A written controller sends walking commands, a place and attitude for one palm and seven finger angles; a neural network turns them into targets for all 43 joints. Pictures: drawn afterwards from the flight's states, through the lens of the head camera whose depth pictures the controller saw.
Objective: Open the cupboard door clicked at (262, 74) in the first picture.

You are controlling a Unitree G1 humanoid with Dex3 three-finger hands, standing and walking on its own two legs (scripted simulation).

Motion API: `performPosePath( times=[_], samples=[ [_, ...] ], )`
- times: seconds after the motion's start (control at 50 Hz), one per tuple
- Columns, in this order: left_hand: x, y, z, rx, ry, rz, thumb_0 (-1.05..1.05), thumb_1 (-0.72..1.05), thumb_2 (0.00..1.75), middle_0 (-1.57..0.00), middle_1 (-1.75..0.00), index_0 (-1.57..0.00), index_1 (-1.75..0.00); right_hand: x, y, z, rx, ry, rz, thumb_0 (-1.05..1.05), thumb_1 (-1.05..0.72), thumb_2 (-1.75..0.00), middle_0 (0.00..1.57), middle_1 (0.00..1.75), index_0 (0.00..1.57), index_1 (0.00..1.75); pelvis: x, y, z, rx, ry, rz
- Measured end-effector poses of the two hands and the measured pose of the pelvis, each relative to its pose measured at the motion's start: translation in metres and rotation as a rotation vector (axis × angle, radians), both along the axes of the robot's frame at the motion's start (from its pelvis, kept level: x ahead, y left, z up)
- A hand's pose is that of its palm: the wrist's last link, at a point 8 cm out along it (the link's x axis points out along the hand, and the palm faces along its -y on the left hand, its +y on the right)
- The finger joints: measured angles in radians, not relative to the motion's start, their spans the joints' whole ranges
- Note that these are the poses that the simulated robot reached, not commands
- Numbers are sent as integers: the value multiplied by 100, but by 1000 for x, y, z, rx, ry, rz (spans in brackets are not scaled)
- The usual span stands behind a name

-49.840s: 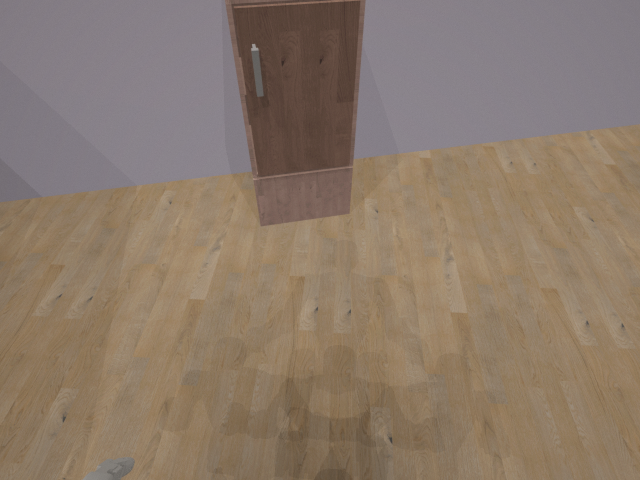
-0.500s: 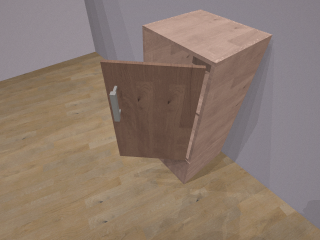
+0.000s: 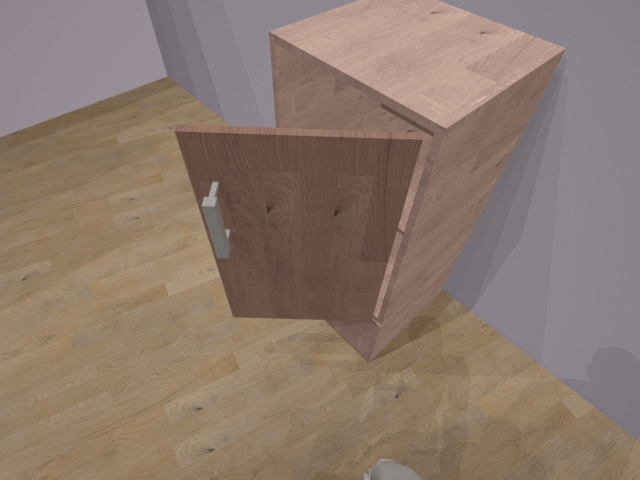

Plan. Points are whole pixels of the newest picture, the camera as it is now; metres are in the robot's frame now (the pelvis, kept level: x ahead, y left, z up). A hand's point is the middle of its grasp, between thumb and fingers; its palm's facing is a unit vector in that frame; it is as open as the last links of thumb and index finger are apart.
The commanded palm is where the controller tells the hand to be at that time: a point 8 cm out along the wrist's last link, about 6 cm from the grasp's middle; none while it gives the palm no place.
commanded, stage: come to a stop and stand still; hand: left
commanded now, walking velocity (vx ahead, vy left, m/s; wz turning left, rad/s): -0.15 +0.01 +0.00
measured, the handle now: (219, 221) +0.53 +0.19 -0.05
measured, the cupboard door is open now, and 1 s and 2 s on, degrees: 46 46 46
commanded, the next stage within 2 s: look again from close up in 1.12 s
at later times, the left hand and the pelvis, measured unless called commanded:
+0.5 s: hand out of the picture +0.03 +0.20 -0.19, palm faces +0.11 -0.98 -0.18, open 7.3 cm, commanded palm none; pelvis -0.03 +0.01 -0.01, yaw +2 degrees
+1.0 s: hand out of the picture -0.07 +0.11 -0.18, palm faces +0.09 -0.99 -0.10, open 7.4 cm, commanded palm none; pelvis -0.03 -0.02 -0.01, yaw +2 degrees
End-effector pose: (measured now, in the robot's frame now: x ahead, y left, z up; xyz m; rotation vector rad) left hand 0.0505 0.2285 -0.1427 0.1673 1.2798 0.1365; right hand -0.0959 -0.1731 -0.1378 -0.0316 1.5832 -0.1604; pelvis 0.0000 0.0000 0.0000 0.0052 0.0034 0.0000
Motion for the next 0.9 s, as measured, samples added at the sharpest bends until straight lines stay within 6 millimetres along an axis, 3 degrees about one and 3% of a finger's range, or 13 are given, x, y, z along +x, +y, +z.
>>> performPosePath(
  times=[0.08, 0.16, 0.26, 0.32, 0.38, 0.5, 0.6, 0.72, 0.8, 0.9],
  samples=[
    [40, -14, -1, 11, -79, -16, 2, 93, 90, -20, -30, -19, -30, 15, -8, -14, 24, 18, -12, 0, -90, -90, 21, 30, 20, 30, 14, -10, -9, 20, -11, 9],
    [58, -28, -5, 11, -123, -26, 1, 92, 90, -20, -30, -19, -30, 44, -28, -29, 6, -25, -22, 0, -90, -90, 21, 30, 20, 30, 17, -17, -18, 7, -15, 27],
    [48, -35, -10, -17, -149, 16, 0, 91, 90, -20, -30, -20, -30, 89, -52, -28, -57, -134, 40, 0, -91, -90, 20, 30, 20, 30, 2, -17, -18, 6, -28, 46],
    [35, -25, -13, -23, -162, 45, -1, 92, 90, -20, -30, -20, -30, 111, -60, -21, -99, -221, 78, 0, -91, -90, 20, 30, 20, 30, -9, -12, -19, 6, -30, 43],
    [15, -10, -22, -29, -144, 55, -1, 92, 90, -20, -30, -20, -30, 122, -60, -15, -136, -304, 94, 0, -91, -90, 20, 30, 20, 30, -18, -3, -24, 5, -38, 33],
    [-33, 16, -14, -15, -62, 89, 0, 92, 90, -20, -30, -20, -30, 107, -41, -1, -129, -329, 117, 0, -91, -90, 20, 30, 20, 30, -27, 10, -11, -5, -40, 31],
    [-80, 19, -6, -8, 28, 105, 0, 92, 90, -20, -30, -19, -30, 89, -37, -1, -106, -281, 124, 0, -93, -90, 20, 30, 20, 30, -30, 13, -3, -9, -18, 28],
    [-117, -1, -6, -8, 152, 86, 1, 91, 90, -20, -30, -19, -30, 58, -42, -13, -68, -215, 81, 0, -92, -90, 21, 30, 20, 30, -36, 2, -6, 22, 5, 20],
    [-128, -22, -4, -24, 167, 102, 1, 91, 90, -20, -30, -19, -30, 38, -45, -18, -40, -138, 79, 0, -91, -90, 20, 30, 20, 30, -36, -6, -6, 3, -11, 32],
    [-134, -47, -11, -70, 175, 113, 1, 91, 90, -20, -30, -19, -30, 33, -45, -17, -33, -102, 84, 0, -91, -90, 20, 30, 20, 30, -31, -13, -6, 1, -26, 33]
  ],
)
